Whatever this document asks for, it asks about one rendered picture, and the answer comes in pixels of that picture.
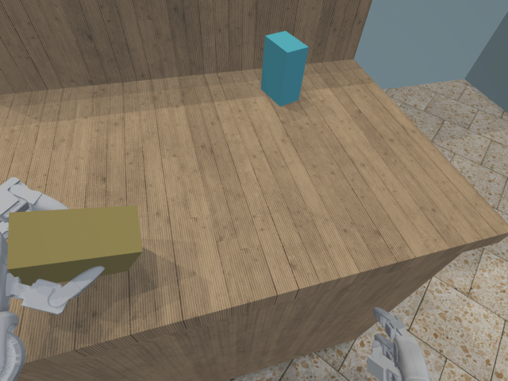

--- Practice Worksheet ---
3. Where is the right robot hand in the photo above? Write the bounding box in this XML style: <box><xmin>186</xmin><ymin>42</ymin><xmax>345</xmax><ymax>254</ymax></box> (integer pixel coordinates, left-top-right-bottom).
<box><xmin>367</xmin><ymin>307</ymin><xmax>430</xmax><ymax>381</ymax></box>

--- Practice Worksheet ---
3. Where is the table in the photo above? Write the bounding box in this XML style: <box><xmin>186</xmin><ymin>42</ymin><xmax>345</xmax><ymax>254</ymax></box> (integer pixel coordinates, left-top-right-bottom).
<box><xmin>0</xmin><ymin>0</ymin><xmax>508</xmax><ymax>381</ymax></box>

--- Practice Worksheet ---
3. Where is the left robot hand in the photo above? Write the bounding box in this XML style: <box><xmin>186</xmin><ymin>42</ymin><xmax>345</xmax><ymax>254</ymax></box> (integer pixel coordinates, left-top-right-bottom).
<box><xmin>0</xmin><ymin>177</ymin><xmax>105</xmax><ymax>315</ymax></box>

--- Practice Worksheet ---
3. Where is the left robot forearm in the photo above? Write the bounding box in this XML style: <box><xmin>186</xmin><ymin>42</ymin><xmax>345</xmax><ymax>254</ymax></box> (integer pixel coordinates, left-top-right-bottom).
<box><xmin>0</xmin><ymin>311</ymin><xmax>26</xmax><ymax>381</ymax></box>

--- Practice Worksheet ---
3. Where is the sponge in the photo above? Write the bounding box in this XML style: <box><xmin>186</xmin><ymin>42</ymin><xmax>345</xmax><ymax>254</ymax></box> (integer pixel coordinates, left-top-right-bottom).
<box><xmin>7</xmin><ymin>206</ymin><xmax>142</xmax><ymax>286</ymax></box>

